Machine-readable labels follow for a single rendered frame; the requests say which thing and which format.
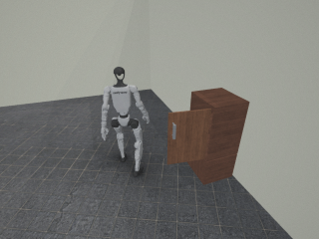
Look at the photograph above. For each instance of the robot left upper arm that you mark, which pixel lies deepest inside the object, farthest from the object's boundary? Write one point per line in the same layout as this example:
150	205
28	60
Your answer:
106	98

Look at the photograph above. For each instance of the robot left hand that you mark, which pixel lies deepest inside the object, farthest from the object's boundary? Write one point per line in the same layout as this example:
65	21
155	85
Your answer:
104	131

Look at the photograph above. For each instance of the robot right hand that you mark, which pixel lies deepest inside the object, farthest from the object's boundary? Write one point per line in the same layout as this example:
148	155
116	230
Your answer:
146	118

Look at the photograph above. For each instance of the left robot shin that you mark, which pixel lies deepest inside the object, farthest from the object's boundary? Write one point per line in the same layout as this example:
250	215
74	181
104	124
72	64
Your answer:
121	146

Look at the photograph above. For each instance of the robot right upper arm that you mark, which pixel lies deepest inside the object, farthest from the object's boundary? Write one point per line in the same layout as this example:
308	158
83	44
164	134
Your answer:
134	89

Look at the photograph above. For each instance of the cupboard door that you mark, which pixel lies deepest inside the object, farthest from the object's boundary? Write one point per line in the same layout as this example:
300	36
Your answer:
191	135

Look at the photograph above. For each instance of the robot left forearm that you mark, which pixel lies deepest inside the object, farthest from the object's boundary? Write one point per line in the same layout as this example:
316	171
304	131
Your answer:
104	117

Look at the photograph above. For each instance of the handle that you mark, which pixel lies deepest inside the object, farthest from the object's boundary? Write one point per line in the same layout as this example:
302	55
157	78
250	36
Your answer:
173	130

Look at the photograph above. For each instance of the robot right foot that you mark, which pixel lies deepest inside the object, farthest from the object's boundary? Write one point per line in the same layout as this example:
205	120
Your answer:
136	172

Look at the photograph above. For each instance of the robot right forearm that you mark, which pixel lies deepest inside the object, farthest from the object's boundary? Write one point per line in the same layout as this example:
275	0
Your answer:
143	110

